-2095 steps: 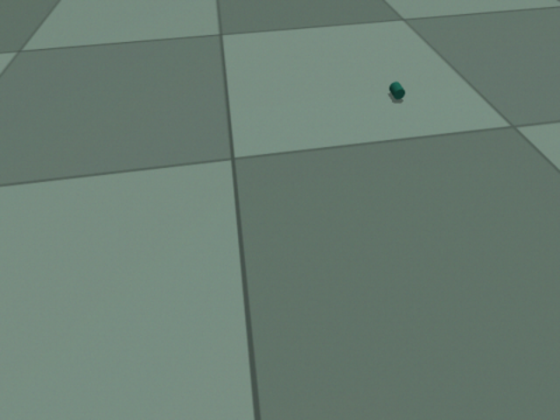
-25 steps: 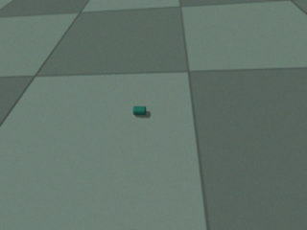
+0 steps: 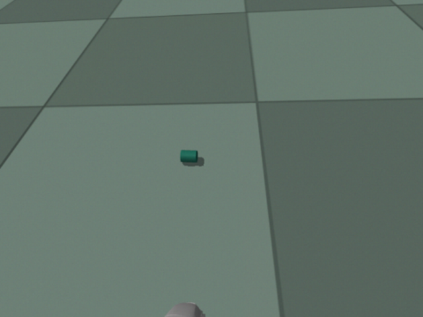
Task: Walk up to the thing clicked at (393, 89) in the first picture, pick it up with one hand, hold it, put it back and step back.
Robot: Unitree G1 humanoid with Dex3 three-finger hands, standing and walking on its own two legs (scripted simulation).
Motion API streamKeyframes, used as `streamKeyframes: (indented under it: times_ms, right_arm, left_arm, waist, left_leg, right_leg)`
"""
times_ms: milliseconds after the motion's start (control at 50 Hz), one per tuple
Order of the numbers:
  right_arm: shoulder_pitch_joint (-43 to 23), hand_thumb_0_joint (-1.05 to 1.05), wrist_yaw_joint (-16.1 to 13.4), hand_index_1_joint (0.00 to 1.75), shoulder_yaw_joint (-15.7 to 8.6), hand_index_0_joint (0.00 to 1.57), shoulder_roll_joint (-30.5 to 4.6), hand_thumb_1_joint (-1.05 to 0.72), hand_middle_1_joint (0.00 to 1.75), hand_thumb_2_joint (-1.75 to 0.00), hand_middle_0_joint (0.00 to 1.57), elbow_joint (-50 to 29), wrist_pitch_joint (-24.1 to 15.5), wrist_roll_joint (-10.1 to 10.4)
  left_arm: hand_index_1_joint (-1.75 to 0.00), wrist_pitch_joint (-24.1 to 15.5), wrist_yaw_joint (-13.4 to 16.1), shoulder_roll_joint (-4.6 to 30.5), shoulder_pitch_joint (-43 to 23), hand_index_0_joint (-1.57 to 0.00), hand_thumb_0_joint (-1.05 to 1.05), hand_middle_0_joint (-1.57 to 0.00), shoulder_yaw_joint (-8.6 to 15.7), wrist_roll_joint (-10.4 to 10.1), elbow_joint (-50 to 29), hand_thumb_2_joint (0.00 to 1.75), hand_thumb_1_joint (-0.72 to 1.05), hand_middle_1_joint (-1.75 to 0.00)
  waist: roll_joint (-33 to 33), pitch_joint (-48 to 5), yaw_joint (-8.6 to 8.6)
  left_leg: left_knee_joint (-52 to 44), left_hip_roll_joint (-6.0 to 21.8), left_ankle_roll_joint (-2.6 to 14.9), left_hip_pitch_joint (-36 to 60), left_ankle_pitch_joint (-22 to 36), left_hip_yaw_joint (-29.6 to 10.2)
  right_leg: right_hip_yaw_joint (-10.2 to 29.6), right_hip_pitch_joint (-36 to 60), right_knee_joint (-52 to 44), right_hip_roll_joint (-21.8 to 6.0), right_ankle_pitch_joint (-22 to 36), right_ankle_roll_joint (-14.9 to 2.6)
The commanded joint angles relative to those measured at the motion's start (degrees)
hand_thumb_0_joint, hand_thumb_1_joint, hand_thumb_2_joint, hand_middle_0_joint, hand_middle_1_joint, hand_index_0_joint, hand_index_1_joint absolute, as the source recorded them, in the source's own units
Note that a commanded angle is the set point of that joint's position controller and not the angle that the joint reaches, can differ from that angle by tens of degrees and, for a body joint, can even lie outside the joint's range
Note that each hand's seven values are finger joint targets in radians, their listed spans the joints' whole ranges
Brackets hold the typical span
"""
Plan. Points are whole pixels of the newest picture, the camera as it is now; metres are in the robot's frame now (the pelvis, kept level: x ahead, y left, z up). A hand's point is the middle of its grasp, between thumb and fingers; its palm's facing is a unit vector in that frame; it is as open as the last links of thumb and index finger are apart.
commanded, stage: step back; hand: left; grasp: from above
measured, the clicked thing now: (189, 156) +1.08 +0.25 -0.73
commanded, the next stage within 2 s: stand in 0.36 s
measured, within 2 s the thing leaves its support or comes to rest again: neither
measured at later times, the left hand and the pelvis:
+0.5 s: hand out of the picture +0.13 +0.29 -0.15, palm faces -0.03 -0.94 -0.35, open 7.4 cm; pelvis +0.04 +0.04 +0.01, yaw -2 degrees
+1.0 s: hand out of the picture +0.12 +0.28 -0.14, palm faces -0.06 -0.94 -0.34, open 7.4 cm; pelvis +0.04 +0.03 +0.02, yaw -2 degrees
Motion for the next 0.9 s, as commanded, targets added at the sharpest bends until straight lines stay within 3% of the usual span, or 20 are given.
streamKeyframes:
  times_ms: [0, 20, 60, 80, 100, 120, 140, 160, 220, 260, 320, 340, 380, 420, 520, 600, 680, 740, 820, 880]
  right_arm:
    - [-1.13, 0.00, -0.32, 0.30, -1.96, 0.20, -7.31, -0.90, 0.30, -0.90, 0.20, -3.54, -1.06, -0.31]
    - [-1.47, 0.00, -0.43, 0.30, -1.97, 0.20, -7.22, -0.90, 0.30, -0.90, 0.20, -3.30, -1.07, -0.25]
    - [-0.64, 0.00, -0.78, 0.30, -1.93, 0.20, -7.06, -0.90, 0.30, -0.90, 0.20, -2.19, -1.28, -0.11]
    - [-0.47, 0.00, -1.08, 0.30, -2.12, 0.20, -7.95, -0.90, 0.30, -0.90, 0.20, -1.81, -1.45, -0.34]
    - [-1.55, 0.00, -1.43, 0.30, -2.38, 0.20, -9.80, -0.90, 0.30, -0.90, 0.20, -2.12, -1.81, -0.62]
    - [-5.79, 0.00, -1.47, 0.30, -2.41, 0.20, -12.83, -0.90, 0.30, -0.90, 0.20, -3.34, -2.00, -0.05]
    - [-7.64, 0.00, -1.27, 0.30, -2.46, 0.20, -13.83, -0.90, 0.30, -0.90, 0.20, -3.35, -1.95, 0.24]
    - [-9.10, 0.00, -1.20, 0.30, -2.01, 0.20, -12.71, -0.90, 0.30, -0.90, 0.20, -2.80, -1.93, 0.04]
    - [-11.45, 0.00, -1.21, 0.30, -0.62, 0.20, -9.62, -0.90, 0.30, -0.90, 0.20, -1.86, -1.77, 0.61]
    - [-11.50, 0.00, -1.20, 0.30, -0.21, 0.20, -8.71, -0.90, 0.30, -0.90, 0.20, -0.87, -1.82, 0.85]
    - [-12.34, 0.00, -1.16, 0.30, -0.24, 0.20, -8.87, -0.90, 0.30, -0.90, 0.20, 0.90, -2.04, 0.83]
    - [-10.45, 0.00, -0.92, 0.30, 0.18, 0.20, -9.64, -0.90, 0.30, -0.90, 0.20, 1.59, -2.46, 1.15]
    - [-11.37, 0.00, -0.80, 0.30, 0.39, 0.20, -9.20, -0.90, 0.30, -0.90, 0.20, 2.41, -2.91, 1.07]
    - [-11.94, 0.00, -0.88, 0.30, 0.37, 0.20, -8.77, -0.90, 0.30, -0.90, 0.20, 2.86, -2.96, 1.27]
    - [-13.01, 0.00, -0.74, 0.30, 0.54, 0.20, -8.18, -0.90, 0.30, -0.90, 0.20, 4.10, -2.84, 1.27]
    - [-13.46, 0.00, -0.67, 0.30, 0.51, 0.20, -8.07, -0.90, 0.30, -0.90, 0.20, 4.73, -2.88, 1.19]
    - [-13.78, 0.00, -0.64, 0.30, 0.51, 0.20, -7.99, -0.90, 0.30, -0.90, 0.20, 5.25, -2.73, 1.19]
    - [-13.43, 0.00, -0.64, 0.30, 0.52, 0.20, -8.35, -0.90, 0.30, -0.90, 0.20, 5.65, -2.81, 1.14]
    - [-13.14, 0.00, -0.66, 0.30, 0.69, 0.20, -8.17, -0.90, 0.30, -0.90, 0.20, 5.94, -2.78, 1.10]
    - [-12.56, 0.00, -0.63, 0.30, 0.73, 0.20, -8.23, -0.90, 0.30, -0.90, 0.20, 6.23, -2.51, 1.09]
  left_arm:
    - [-0.30, -1.16, 1.28, 16.66, -3.27, -0.20, 0.00, -0.20, 2.96, -0.76, -4.78, 0.90, 0.90, -0.30]
    - [-0.30, -0.76, 1.27, 17.01, -4.60, -0.20, 0.00, -0.20, 2.78, -0.81, -5.11, 0.90, 0.90, -0.30]
    - [-0.30, 0.04, 1.37, 16.34, -5.34, -0.20, 0.00, -0.20, 2.16, -1.51, -4.98, 0.90, 0.90, -0.30]
    - [-0.30, 0.35, 1.35, 14.73, -5.09, -0.20, 0.00, -0.20, 1.44, -1.49, -5.00, 0.90, 0.90, -0.30]
    - [-0.30, 0.66, 1.36, 12.68, -4.07, -0.20, 0.00, -0.20, 0.73, -1.72, -5.10, 0.90, 0.90, -0.30]
    - [-0.30, 1.26, 1.43, 12.24, -2.57, -0.20, 0.00, -0.20, 0.58, -2.55, -4.04, 0.90, 0.90, -0.30]
    - [-0.30, 1.71, 1.60, 13.50, -2.15, -0.20, 0.00, -0.20, 1.14, -2.25, -2.21, 0.90, 0.90, -0.30]
    - [-0.30, 1.53, 1.59, 13.03, -1.87, -0.20, 0.00, -0.20, 0.97, -1.83, -1.31, 0.90, 0.90, -0.30]
    - [-0.30, 0.76, 1.42, 14.22, -1.11, -0.20, 0.00, -0.20, 1.17, -1.74, 0.84, 0.90, 0.90, -0.30]
    - [-0.30, 0.49, 1.31, 15.20, -3.82, -0.20, 0.00, -0.20, 1.21, -1.77, 1.15, 0.90, 0.90, -0.30]
    - [-0.30, 0.57, 1.45, 14.06, -6.10, -0.20, 0.00, -0.20, 0.73, -2.03, 1.81, 0.90, 0.90, -0.30]
    - [-0.30, 0.79, 1.03, 11.92, -5.55, -0.20, 0.00, -0.20, -0.82, -2.12, 3.26, 0.90, 0.90, -0.30]
    - [-0.30, 0.95, 0.79, 12.28, -7.03, -0.20, 0.00, -0.20, -0.90, -2.07, 3.95, 0.90, 0.90, -0.30]
    - [-0.30, 0.85, 0.82, 12.86, -8.51, -0.20, 0.00, -0.20, -0.97, -1.97, 4.62, 0.90, 0.90, -0.30]
    - [-0.30, 0.86, 0.74, 12.80, -9.73, -0.20, 0.00, -0.20, -1.19, -1.84, 5.87, 0.90, 0.90, -0.30]
    - [-0.30, 0.65, 0.82, 12.83, -10.60, -0.20, 0.00, -0.20, -1.11, -1.85, 6.50, 0.90, 0.90, -0.30]
    - [-0.30, 0.85, 0.81, 12.85, -11.09, -0.20, 0.00, -0.20, -1.04, -1.63, 7.01, 0.90, 0.90, -0.30]
    - [-0.30, 0.86, 0.72, 12.61, -11.05, -0.20, 0.00, -0.20, -1.05, -1.68, 7.07, 0.90, 0.90, -0.30]
    - [-0.30, 0.92, 0.74, 13.00, -11.21, -0.20, 0.00, -0.20, -0.99, -1.61, 7.11, 0.90, 0.90, -0.30]
    - [-0.30, 1.06, 0.72, 13.08, -10.98, -0.20, 0.00, -0.20, -1.03, -1.57, 7.26, 0.90, 0.90, -0.30]
  waist:
    - [-11.52, -2.84, -0.70]
    - [-12.51, -3.63, -1.16]
    - [-10.31, -5.54, -2.45]
    - [-8.00, -6.23, -2.87]
    - [-2.76, -7.34, -2.14]
    - [2.75, -8.47, -0.60]
    - [3.45, -8.03, -0.37]
    - [2.77, -7.48, 0.21]
    - [2.76, -7.42, 0.66]
    - [0.72, -7.44, -0.68]
    - [0.73, -8.71, -0.91]
    - [1.07, -10.04, -1.66]
    - [-0.15, -8.58, -1.57]
    - [-1.93, -9.34, -1.86]
    - [-2.96, -7.94, -1.81]
    - [-3.29, -8.43, -1.82]
    - [-3.41, -6.80, -1.86]
    - [-2.92, -7.48, -1.82]
    - [-3.42, -7.02, -1.86]
    - [-3.58, -5.95, -2.01]
  left_leg:
    - [-9.93, 2.07, -0.12, 5.20, 2.87, 4.27]
    - [-12.98, 1.73, 0.02, 8.29, 4.42, 5.80]
    - [-20.85, 0.65, 0.67, 14.11, 12.46, 7.11]
    - [-23.43, 1.88, 1.34, 17.10, 16.72, 4.32]
    - [-25.46, 7.66, 3.06, 18.33, 19.70, -2.65]
    - [-28.73, 14.46, 7.82, 11.29, 14.02, -11.80]
    - [-30.37, 17.07, 10.73, 5.77, 9.54, -12.71]
    - [-29.74, 16.11, 9.85, 5.41, 11.71, -11.13]
    - [-25.44, 9.61, 3.90, 5.80, 14.34, -3.28]
    - [-24.38, 7.63, 2.45, 9.48, 17.23, -0.93]
    - [-26.20, 8.83, 3.04, 12.71, 23.03, -0.60]
    - [-28.12, 9.01, 3.43, 15.04, 23.31, -1.96]
    - [-30.23, 9.31, 3.15, 15.72, 24.87, -2.00]
    - [-29.48, 8.67, 2.34, 18.11, 29.02, -0.75]
    - [-32.62, 7.88, 1.66, 18.91, 24.18, 0.33]
    - [-33.22, 7.80, 1.27, 19.57, 26.90, 0.87]
    - [-35.03, 7.50, 0.86, 18.74, 20.95, 0.74]
    - [-35.07, 7.55, 0.78, 18.91, 22.74, 0.97]
    - [-35.61, 7.54, 0.56, 18.90, 21.50, 0.95]
    - [-36.29, 7.31, 0.53, 17.81, 16.83, 0.71]
  right_leg:
    - [11.94, -2.80, -9.95, -13.99, 17.29, -7.06]
    - [11.58, -4.23, -8.67, -14.09, 18.66, -7.22]
    - [9.34, -4.89, -3.34, -11.28, 19.75, -4.91]
    - [9.12, -7.28, -1.25, -9.89, 17.16, -3.21]
    - [7.95, -8.85, 1.38, -7.21, 12.26, -1.52]
    - [5.04, -5.12, 5.47, -1.90, -1.10, 0.43]
    - [3.15, 0.81, 7.02, -1.14, -9.26, 0.70]
    - [3.79, 2.11, 4.26, -1.36, -7.78, 0.46]
    - [8.45, 4.12, -3.58, -4.29, 5.45, -0.61]
    - [10.72, 2.30, -5.18, -6.19, 11.64, -0.92]
    - [8.97, 3.07, -5.36, -5.53, 15.35, -0.09]
    - [8.23, 4.43, -7.37, -5.89, 13.39, 0.45]
    - [8.06, 4.89, -9.02, -5.79, 12.48, 0.96]
    - [7.93, 5.77, -10.43, -6.68, 16.27, 0.97]
    - [7.89, 5.58, -14.58, -7.33, 13.49, 1.39]
    - [7.95, 7.44, -15.54, -8.08, 16.09, 1.56]
    - [7.74, 6.29, -17.27, -7.83, 10.72, 1.71]
    - [8.05, 7.36, -17.37, -8.21, 12.48, 1.48]
    - [7.76, 6.49, -17.82, -8.05, 10.75, 1.38]
    - [8.00, 5.58, -18.75, -7.95, 6.74, 1.30]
